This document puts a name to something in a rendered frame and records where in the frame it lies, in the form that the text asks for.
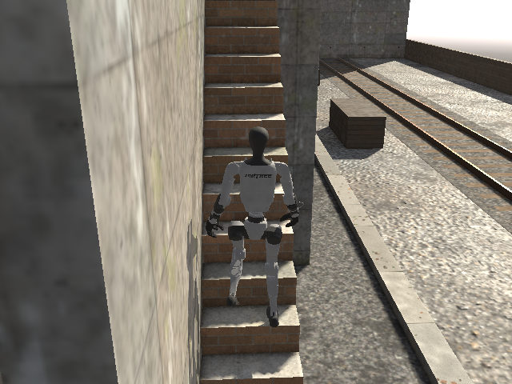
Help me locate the stairs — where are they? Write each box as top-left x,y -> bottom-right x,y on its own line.
199,0 -> 304,384

